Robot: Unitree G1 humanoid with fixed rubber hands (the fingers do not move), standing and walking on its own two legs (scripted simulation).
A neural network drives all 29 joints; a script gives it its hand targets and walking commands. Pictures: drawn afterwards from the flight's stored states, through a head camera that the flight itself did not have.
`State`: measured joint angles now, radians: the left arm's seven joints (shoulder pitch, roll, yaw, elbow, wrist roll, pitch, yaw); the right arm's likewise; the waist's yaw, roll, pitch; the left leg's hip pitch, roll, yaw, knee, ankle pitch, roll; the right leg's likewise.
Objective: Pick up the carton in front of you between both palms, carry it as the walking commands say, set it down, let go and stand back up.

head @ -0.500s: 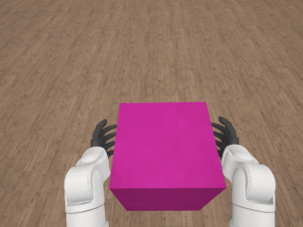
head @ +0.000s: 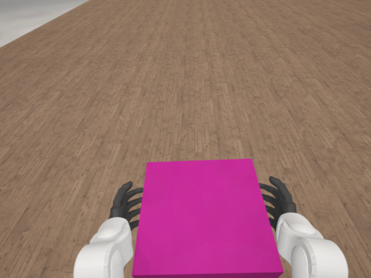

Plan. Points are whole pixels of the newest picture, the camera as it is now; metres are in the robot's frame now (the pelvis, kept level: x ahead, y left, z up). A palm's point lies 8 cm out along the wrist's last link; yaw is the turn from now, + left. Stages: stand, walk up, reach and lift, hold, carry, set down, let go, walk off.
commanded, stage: carry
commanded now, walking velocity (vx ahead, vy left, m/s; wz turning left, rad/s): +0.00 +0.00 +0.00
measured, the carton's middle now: (201, 235) +0.24 +0.00 +0.02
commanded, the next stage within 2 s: hold in 1.86 s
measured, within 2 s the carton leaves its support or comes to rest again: neither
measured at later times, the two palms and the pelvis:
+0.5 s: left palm (129, 166) +0.36 +0.15 +0.11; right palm (264, 160) +0.35 -0.15 +0.11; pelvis +0.13 +0.01 +0.02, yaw +0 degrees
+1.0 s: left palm (128, 170) +0.34 +0.15 +0.11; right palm (266, 165) +0.34 -0.15 +0.11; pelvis +0.12 +0.01 +0.02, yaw -1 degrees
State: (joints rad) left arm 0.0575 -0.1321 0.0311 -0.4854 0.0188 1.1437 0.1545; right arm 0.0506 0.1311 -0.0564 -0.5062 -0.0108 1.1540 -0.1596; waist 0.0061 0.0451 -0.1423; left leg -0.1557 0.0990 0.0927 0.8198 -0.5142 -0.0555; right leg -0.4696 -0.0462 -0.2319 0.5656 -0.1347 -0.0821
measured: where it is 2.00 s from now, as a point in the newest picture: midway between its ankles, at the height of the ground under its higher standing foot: outside the picture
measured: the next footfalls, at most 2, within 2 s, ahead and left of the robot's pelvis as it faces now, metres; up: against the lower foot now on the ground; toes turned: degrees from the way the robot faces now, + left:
left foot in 0.22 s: +0.14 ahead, +0.13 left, +0.00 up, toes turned -9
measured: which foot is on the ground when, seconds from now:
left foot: up 0.00-0.20, down 0.22-1.00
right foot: down 0.00-1.00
